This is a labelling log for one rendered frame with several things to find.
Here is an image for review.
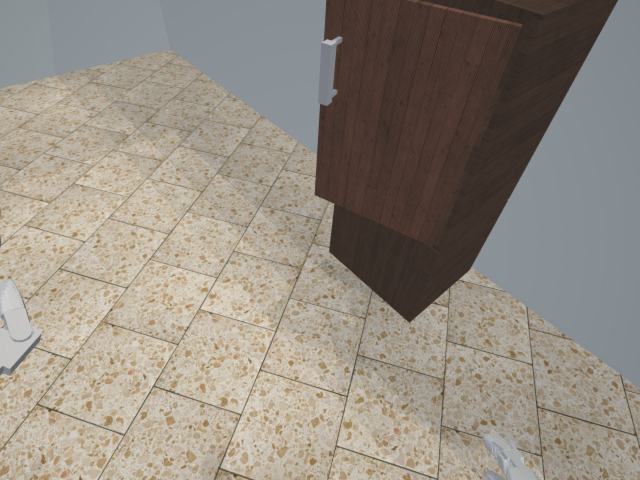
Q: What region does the handle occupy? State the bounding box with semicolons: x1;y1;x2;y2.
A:
318;36;342;106

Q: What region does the right robot hand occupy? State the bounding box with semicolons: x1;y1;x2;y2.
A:
481;433;539;480

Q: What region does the left robot hand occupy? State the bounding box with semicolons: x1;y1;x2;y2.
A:
0;210;42;376

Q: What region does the cupboard door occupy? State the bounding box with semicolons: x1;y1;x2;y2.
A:
315;0;523;246

